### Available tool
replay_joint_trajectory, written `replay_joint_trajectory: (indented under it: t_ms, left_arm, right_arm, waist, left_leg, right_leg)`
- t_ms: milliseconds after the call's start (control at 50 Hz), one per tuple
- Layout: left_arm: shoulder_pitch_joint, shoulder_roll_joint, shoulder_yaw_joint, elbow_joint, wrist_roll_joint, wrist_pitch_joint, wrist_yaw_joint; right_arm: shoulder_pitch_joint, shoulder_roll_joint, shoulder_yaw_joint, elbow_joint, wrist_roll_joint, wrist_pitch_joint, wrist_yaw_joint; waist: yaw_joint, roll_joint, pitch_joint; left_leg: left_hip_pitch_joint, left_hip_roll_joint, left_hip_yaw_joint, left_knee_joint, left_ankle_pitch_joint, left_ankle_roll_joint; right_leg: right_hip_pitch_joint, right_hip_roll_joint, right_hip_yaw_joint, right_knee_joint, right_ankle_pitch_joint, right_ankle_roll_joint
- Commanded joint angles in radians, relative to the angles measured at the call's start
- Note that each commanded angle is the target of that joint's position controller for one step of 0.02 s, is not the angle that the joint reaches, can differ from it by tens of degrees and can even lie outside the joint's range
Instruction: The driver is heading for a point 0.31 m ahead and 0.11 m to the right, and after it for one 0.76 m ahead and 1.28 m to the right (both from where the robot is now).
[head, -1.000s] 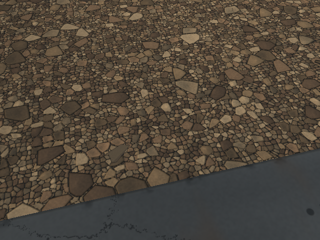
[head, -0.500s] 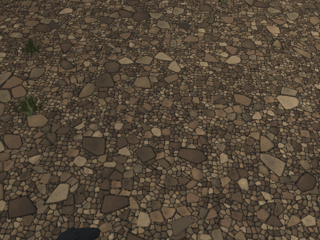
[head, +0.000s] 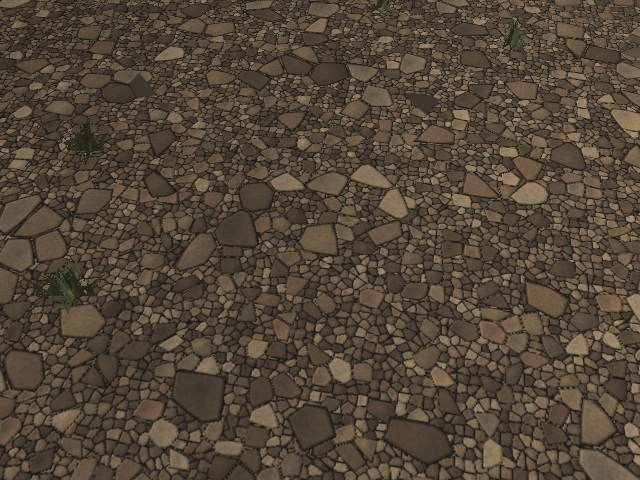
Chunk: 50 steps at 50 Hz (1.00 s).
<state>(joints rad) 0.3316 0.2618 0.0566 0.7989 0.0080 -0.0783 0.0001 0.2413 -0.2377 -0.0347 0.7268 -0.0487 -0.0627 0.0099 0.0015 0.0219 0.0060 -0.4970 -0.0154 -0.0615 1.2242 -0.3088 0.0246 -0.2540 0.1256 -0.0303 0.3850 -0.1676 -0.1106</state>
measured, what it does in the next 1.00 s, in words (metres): walks ahead, turning right: left foot, then right foot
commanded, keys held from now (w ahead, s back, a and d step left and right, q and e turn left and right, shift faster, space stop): w+e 0.14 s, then e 0.74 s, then w+e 0.12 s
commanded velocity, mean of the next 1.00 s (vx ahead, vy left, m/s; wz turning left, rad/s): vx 0.20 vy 0.00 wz -0.51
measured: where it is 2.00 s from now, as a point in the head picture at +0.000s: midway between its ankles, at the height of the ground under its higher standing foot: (523, 479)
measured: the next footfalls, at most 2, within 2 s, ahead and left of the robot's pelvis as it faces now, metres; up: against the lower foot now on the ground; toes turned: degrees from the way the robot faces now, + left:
left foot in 0.28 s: +0.32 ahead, +0.11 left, +0.00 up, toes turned -11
right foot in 0.70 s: +0.22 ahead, -0.10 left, +0.00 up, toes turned -26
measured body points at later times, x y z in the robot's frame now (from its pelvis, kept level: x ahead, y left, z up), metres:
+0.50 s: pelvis +0.19 +0.03 +0.00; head +0.23 +0.04 +0.45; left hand +0.37 +0.28 -0.12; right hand +0.26 -0.25 -0.10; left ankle +0.28 +0.11 -0.74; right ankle +0.15 -0.07 -0.66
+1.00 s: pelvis +0.20 -0.01 +0.00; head +0.20 -0.03 +0.45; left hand +0.45 +0.16 -0.09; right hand +0.15 -0.30 -0.12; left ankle +0.28 +0.11 -0.68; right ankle +0.18 -0.08 -0.74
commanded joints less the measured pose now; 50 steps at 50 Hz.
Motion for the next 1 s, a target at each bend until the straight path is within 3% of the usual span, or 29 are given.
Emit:
replay_joint_trajectory:
  t_ms: [20,80,140,200,240,260,280,300,320,340,360,380,420,520,600,660,680,700,720,740,760,780,800,840,880,940,1000]
  left_arm:
    - [0.043,0.088,0.015,-0.036,-0.007,-0.029,-0.003]
    - [0.063,0.098,0.021,-0.033,-0.003,-0.018,-0.008]
    - [0.130,0.118,0.032,-0.023,-0.005,-0.009,-0.011]
    - [0.174,0.125,0.038,-0.013,-0.001,0.009,-0.002]
    - [0.152,0.130,0.042,-0.024,0.000,0.018,0.008]
    - [0.114,0.137,0.046,-0.037,-0.012,0.016,0.008]
    - [0.088,0.118,0.044,-0.067,-0.025,0.008,0.005]
    - [0.136,0.037,0.025,-0.109,-0.033,0.006,0.011]
    - [0.237,0.089,0.033,-0.113,-0.038,0.027,0.026]
    - [0.205,0.129,0.043,-0.077,-0.002,0.052,0.029]
    - [0.133,0.110,0.042,-0.088,0.012,0.066,0.020]
    - [0.102,0.090,0.041,-0.096,0.016,0.078,0.010]
    - [0.090,0.069,0.039,-0.103,0.028,0.109,-0.009]
    - [0.018,0.050,0.028,-0.144,0.021,0.141,-0.028]
    - [-0.079,0.059,0.017,-0.196,0.015,0.148,-0.043]
    - [-0.099,0.071,0.019,-0.222,0.013,0.137,-0.042]
    - [-0.076,0.074,0.021,-0.217,0.014,0.126,-0.041]
    - [-0.039,0.095,0.026,-0.205,0.020,0.112,-0.034]
    - [-0.034,0.194,0.042,-0.228,0.024,0.099,-0.019]
    - [-0.007,0.303,0.076,-0.251,0.018,0.106,-0.008]
    - [0.028,0.256,0.068,-0.223,0.018,0.114,-0.002]
    - [-0.034,0.214,0.053,-0.223,0.014,0.119,0.002]
    - [-0.102,0.190,0.046,-0.233,0.013,0.122,0.002]
    - [-0.147,0.154,0.036,-0.244,0.005,0.117,0.003]
    - [-0.112,0.154,0.037,-0.231,0.003,0.109,-0.001]
    - [-0.045,0.166,0.048,-0.213,0.010,0.110,-0.005]
    - [-0.012,0.176,0.054,-0.204,0.019,0.109,-0.010]
  right_arm:
    - [0.049,-0.056,-0.003,-0.075,-0.015,0.005,0.010]
    - [-0.100,-0.032,0.016,-0.124,-0.005,0.009,0.018]
    - [-0.216,-0.030,0.025,-0.151,0.013,0.008,0.013]
    - [-0.263,-0.044,0.022,-0.168,0.021,-0.008,-0.008]
    - [-0.187,-0.065,0.014,-0.151,0.016,-0.024,-0.019]
    - [-0.107,-0.082,0.008,-0.132,0.011,-0.035,-0.026]
    - [0.004,-0.137,-0.007,-0.117,-0.005,-0.049,-0.039]
    - [0.119,-0.211,-0.021,-0.122,-0.019,-0.043,-0.049]
    - [0.115,-0.224,-0.038,-0.110,0.013,-0.018,-0.040]
    - [0.069,-0.134,-0.023,-0.129,0.027,-0.003,-0.038]
    - [0.015,-0.067,-0.002,-0.133,0.029,0.001,-0.041]
    - [-0.019,-0.045,0.006,-0.129,0.026,0.005,-0.045]
    - [-0.041,-0.069,-0.003,-0.118,0.027,0.007,-0.051]
    - [-0.062,-0.103,-0.020,-0.101,0.014,0.012,-0.045]
    - [-0.047,-0.149,-0.041,-0.091,0.011,0.030,-0.037]
    - [-0.015,-0.186,-0.056,-0.080,0.016,0.054,-0.034]
    - [-0.005,-0.187,-0.058,-0.075,0.018,0.064,-0.035]
    - [0.046,-0.166,-0.058,-0.060,0.008,0.076,-0.033]
    - [0.093,-0.088,-0.041,-0.081,-0.003,0.090,-0.024]
    - [-0.010,-0.112,-0.039,-0.142,0.009,0.108,-0.039]
    - [-0.060,-0.133,-0.045,-0.144,0.019,0.115,-0.040]
    - [-0.047,-0.124,-0.044,-0.132,0.033,0.112,-0.036]
    - [-0.027,-0.128,-0.045,-0.112,0.031,0.103,-0.034]
    - [0.021,-0.145,-0.053,-0.075,0.011,0.099,-0.027]
    - [0.011,-0.132,-0.050,-0.074,0.018,0.102,-0.022]
    - [-0.045,-0.124,-0.042,-0.095,0.014,0.103,-0.011]
    - [-0.095,-0.124,-0.039,-0.112,0.013,0.088,-0.003]
  waist:
    - [-0.038,-0.066,-0.019]
    - [-0.008,-0.092,0.028]
    - [0.050,-0.106,0.011]
    - [0.073,-0.095,-0.015]
    - [0.037,-0.108,-0.052]
    - [-0.012,-0.095,-0.084]
    - [-0.061,-0.051,-0.167]
    - [-0.068,0.129,-0.310]
    - [-0.040,0.250,-0.445]
    - [-0.031,0.088,-0.355]
    - [-0.019,0.057,-0.240]
    - [0.003,0.065,-0.169]
    - [0.029,0.111,-0.095]
    - [0.054,0.110,-0.097]
    - [0.020,0.147,-0.087]
    - [0.008,0.124,-0.082]
    - [0.018,0.091,-0.081]
    - [0.019,-0.015,-0.071]
    - [-0.008,-0.311,-0.053]
    - [0.057,-0.330,-0.009]
    - [0.066,-0.221,0.006]
    - [0.021,-0.198,0.026]
    - [-0.011,-0.167,0.018]
    - [-0.026,-0.158,-0.044]
    - [-0.016,-0.115,-0.074]
    - [0.028,-0.152,-0.067]
    - [0.048,-0.159,-0.028]
  left_leg:
    - [-0.136,0.054,0.019,-0.108,0.020,-0.028]
    - [-0.083,0.055,0.064,-0.359,0.139,-0.049]
    - [-0.033,0.029,0.079,-0.523,0.253,-0.057]
    - [-0.004,-0.020,0.074,-0.612,0.261,-0.045]
    - [0.113,-0.048,0.053,-0.702,0.244,-0.022]
    - [0.241,-0.038,0.044,-0.796,0.328,-0.002]
    - [0.459,0.098,-0.056,-0.788,0.471,0.043]
    - [0.701,0.408,-0.271,-0.687,0.927,0.116]
    - [0.771,0.549,-0.471,-0.688,1.039,0.266]
    - [0.663,0.473,-0.420,-0.730,0.905,0.262]
    - [0.560,0.403,-0.304,-0.767,0.804,0.230]
    - [0.462,0.354,-0.222,-0.818,0.745,0.204]
    - [0.305,0.304,-0.106,-0.881,0.711,0.190]
    - [0.205,0.296,0.028,-0.917,0.557,0.188]
    - [0.167,0.301,0.082,-0.913,0.311,0.161]
    - [0.186,0.316,0.095,-0.842,0.183,0.127]
    - [0.161,0.296,0.121,-0.780,0.120,0.091]
    - [0.110,0.258,0.168,-0.658,0.015,0.031]
    - [-0.061,0.141,0.268,-0.359,-0.271,-0.055]
    - [-0.190,0.017,0.146,-0.227,-0.358,-0.074]
    - [-0.178,0.048,0.062,-0.138,-0.288,-0.071]
    - [-0.166,0.054,0.040,-0.133,-0.193,-0.066]
    - [-0.141,0.060,0.032,-0.155,-0.118,-0.064]
    - [-0.090,0.038,0.052,-0.120,-0.061,-0.066]
    - [-0.085,0.030,0.043,-0.139,-0.060,-0.070]
    - [-0.120,0.030,0.036,-0.258,-0.058,-0.070]
    - [-0.099,0.011,0.030,-0.383,-0.091,-0.061]
  right_leg:
    - [0.086,-0.263,0.315,-0.179,0.354,-0.171]
    - [-0.019,-0.198,0.252,-0.201,0.313,-0.132]
    - [0.025,-0.201,0.269,-0.164,0.342,-0.097]
    - [0.126,-0.208,0.291,-0.026,0.592,-0.062]
    - [0.142,-0.190,0.318,0.086,0.642,-0.023]
    - [0.108,-0.153,0.304,0.184,0.624,0.007]
    - [-0.011,-0.115,0.288,0.350,0.427,0.039]
    - [-0.184,-0.040,0.177,0.610,-0.211,0.062]
    - [-0.295,0.004,0.098,0.820,-0.559,0.072]
    - [-0.345,-0.055,0.101,0.886,-0.474,0.082]
    - [-0.366,-0.074,0.092,0.887,-0.404,0.098]
    - [-0.356,-0.096,0.086,0.868,-0.359,0.118]
    - [-0.290,-0.108,0.063,0.853,-0.298,0.145]
    - [-0.228,-0.136,0.038,0.703,-0.191,0.136]
    - [-0.107,-0.144,-0.005,0.468,-0.184,0.105]
    - [-0.026,-0.118,-0.045,0.292,-0.189,0.078]
    - [0.042,-0.097,-0.049,0.197,-0.164,0.063]
    - [0.105,-0.119,0.032,0.073,-0.122,0.050]
    - [0.156,-0.396,0.414,-0.071,-0.004,-0.003]
    - [0.057,-0.525,0.621,-0.121,0.149,-0.152]
    - [0.044,-0.470,0.538,-0.104,0.167,-0.176]
    - [0.015,-0.402,0.446,-0.095,0.145,-0.150]
    - [0.011,-0.333,0.380,-0.092,0.115,-0.110]
    - [0.037,-0.276,0.320,-0.059,0.249,-0.097]
    - [0.073,-0.278,0.335,-0.047,0.284,-0.105]
    - [0.110,-0.268,0.445,-0.137,-0.254,-0.131]
    - [0.098,-0.281,0.527,-0.166,-0.396,-0.147]
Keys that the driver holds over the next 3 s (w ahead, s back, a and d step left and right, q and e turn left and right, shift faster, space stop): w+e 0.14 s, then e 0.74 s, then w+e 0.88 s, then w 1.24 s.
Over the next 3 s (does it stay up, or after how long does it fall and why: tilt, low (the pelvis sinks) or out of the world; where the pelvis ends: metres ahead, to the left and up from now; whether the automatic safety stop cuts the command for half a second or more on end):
stays up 0.64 -0.88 0.01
